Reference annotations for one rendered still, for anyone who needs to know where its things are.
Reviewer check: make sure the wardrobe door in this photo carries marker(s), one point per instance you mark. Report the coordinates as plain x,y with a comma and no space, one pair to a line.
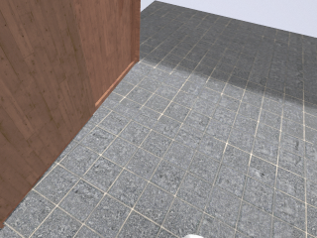
107,31
45,90

